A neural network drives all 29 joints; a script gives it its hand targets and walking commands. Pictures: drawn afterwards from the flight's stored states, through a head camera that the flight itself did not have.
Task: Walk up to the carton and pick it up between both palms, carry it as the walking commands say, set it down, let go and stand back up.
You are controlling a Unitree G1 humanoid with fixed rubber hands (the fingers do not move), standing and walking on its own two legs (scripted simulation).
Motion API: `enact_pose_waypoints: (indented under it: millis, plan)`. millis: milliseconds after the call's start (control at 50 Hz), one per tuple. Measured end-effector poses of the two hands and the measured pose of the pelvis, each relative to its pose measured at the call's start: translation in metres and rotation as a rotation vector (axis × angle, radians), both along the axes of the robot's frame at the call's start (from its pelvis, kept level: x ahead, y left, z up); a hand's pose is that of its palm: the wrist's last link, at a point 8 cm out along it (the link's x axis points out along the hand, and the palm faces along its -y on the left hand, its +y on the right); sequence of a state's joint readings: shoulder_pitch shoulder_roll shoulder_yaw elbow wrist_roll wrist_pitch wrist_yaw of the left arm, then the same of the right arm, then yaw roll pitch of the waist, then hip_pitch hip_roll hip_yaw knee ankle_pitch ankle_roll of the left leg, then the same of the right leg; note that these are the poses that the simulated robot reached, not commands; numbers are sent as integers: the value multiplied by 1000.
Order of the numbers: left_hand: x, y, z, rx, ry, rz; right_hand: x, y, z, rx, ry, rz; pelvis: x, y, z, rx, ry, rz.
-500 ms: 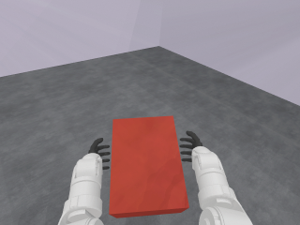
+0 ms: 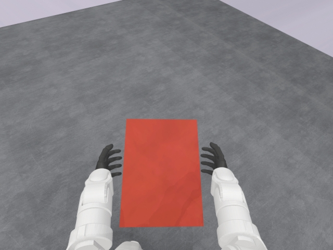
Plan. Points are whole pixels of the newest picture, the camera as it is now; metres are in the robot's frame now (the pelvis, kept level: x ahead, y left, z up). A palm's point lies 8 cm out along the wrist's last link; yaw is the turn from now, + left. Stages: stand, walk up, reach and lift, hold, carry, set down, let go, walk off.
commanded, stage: set down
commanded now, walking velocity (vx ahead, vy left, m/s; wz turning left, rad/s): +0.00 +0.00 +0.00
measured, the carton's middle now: (161, 171) +0.35 +0.06 -0.12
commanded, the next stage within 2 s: none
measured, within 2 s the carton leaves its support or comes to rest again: neither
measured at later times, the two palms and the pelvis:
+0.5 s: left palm (109, 181) +0.29 +0.21 -0.11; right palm (209, 177) +0.35 -0.08 -0.10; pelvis -0.04 +0.01 -0.06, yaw -1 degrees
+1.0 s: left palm (113, 184) +0.31 +0.22 -0.20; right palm (200, 180) +0.37 -0.07 -0.18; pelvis -0.05 +0.01 -0.14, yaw -1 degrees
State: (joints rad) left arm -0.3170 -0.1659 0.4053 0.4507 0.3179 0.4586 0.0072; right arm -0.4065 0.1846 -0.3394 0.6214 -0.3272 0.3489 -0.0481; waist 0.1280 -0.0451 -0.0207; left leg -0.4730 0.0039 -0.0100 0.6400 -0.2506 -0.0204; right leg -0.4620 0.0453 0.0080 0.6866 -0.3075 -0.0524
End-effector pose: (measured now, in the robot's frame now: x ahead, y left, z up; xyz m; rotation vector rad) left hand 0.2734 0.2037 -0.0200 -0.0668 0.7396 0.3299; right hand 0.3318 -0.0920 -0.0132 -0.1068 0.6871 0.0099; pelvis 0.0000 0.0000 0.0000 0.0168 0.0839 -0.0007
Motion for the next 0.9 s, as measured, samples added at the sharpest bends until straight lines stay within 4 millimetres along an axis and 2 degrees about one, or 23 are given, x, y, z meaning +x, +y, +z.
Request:
enact_pose_waypoints:
  millis: [280,520,900]
  plan:
    - [6,0,-57,-8,-11,3,6,2,-55,7,-1,-32,-20,7,-30,-1,183,-7]
    - [15,6,-96,-17,-26,2,18,8,-89,13,-17,-41,-39,5,-68,-9,299,-7]
    - [34,16,-159,-15,0,-3,37,19,-151,-1,-6,-40,-49,7,-123,-13,443,-14]
